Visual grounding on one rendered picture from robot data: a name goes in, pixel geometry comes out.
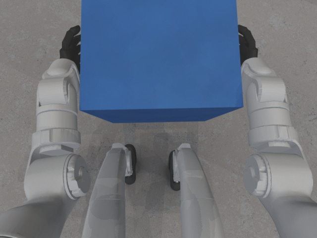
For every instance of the robot left foot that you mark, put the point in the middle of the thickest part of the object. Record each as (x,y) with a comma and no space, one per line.
(131,178)

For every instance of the left robot forearm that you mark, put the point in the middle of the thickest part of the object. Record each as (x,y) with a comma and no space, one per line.
(56,111)

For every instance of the right robot thigh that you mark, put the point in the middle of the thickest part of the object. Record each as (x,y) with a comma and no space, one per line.
(199,213)

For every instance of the right robot hand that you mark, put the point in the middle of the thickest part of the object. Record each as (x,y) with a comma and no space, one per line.
(247,44)

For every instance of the right robot forearm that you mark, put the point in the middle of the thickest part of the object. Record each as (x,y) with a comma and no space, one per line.
(268,110)

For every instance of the right robot upper arm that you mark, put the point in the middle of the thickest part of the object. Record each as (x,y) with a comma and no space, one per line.
(283,183)

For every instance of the left robot upper arm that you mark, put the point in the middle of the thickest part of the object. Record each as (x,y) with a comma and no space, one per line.
(53,186)

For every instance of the left robot hand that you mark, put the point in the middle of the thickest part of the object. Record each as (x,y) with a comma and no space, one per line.
(70,50)

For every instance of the carton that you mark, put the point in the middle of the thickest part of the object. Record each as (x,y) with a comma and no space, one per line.
(159,60)

